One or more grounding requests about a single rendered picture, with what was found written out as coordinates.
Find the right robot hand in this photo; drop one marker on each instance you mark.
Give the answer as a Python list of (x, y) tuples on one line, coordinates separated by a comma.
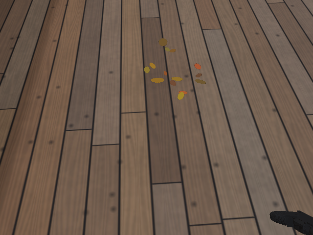
[(299, 220)]

